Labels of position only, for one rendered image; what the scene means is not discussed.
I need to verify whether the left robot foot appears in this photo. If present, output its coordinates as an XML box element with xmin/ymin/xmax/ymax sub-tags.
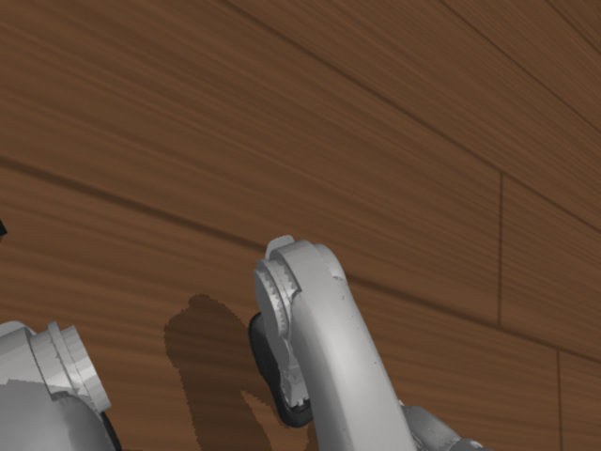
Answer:
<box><xmin>100</xmin><ymin>412</ymin><xmax>122</xmax><ymax>451</ymax></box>

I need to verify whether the right robot foot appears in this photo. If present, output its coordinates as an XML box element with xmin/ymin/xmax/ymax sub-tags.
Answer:
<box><xmin>249</xmin><ymin>312</ymin><xmax>313</xmax><ymax>428</ymax></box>

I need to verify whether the right robot hand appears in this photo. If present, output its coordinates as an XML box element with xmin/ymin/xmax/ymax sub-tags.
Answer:
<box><xmin>398</xmin><ymin>399</ymin><xmax>462</xmax><ymax>451</ymax></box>

